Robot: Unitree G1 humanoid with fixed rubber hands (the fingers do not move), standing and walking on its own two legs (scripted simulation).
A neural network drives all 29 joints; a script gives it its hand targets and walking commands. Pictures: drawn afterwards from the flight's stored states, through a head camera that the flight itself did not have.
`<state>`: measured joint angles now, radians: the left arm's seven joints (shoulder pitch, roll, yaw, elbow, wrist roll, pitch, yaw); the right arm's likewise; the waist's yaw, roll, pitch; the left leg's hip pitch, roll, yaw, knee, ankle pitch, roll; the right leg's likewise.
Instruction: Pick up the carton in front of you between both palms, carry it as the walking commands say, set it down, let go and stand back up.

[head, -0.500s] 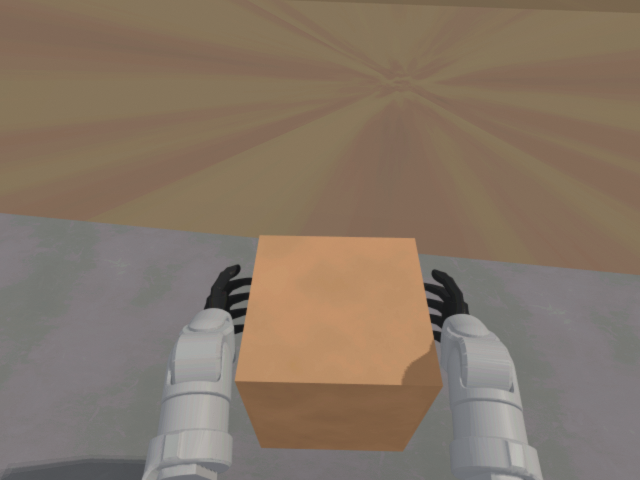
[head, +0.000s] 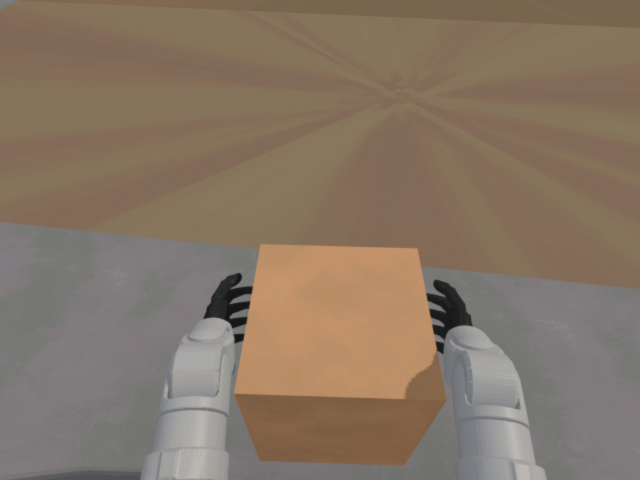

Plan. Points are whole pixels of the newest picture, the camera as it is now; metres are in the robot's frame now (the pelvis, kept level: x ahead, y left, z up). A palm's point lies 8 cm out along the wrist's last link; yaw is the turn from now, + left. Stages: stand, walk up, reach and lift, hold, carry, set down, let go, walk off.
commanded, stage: carry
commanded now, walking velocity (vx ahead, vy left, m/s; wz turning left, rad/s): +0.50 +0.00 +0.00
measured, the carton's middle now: (335, 359) +0.29 +0.00 -0.02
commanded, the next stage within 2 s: none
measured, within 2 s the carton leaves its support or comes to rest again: neither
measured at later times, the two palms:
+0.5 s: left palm (230, 234) +0.43 +0.15 +0.09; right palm (432, 233) +0.44 -0.15 +0.09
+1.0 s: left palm (234, 133) +0.75 +0.21 +0.08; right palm (377, 139) +0.73 -0.09 +0.09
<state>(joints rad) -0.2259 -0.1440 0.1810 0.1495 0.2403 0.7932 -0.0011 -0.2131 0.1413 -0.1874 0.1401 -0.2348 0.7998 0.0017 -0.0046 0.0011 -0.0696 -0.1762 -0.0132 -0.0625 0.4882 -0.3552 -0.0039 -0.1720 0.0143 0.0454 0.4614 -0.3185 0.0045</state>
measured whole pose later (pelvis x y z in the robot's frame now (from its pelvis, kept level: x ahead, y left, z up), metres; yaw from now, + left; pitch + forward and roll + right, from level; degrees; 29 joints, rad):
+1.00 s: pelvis +0.49 +0.07 +0.01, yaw -2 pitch +5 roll -1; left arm -0.03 -0.13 0.05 -0.47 0.07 1.18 0.12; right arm -0.01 0.13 -0.06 -0.47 -0.05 1.18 -0.12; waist -0.04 0.00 -0.09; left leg -0.21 0.03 0.25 0.30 -0.19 0.07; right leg -0.60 -0.10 -0.10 0.93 -0.20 -0.01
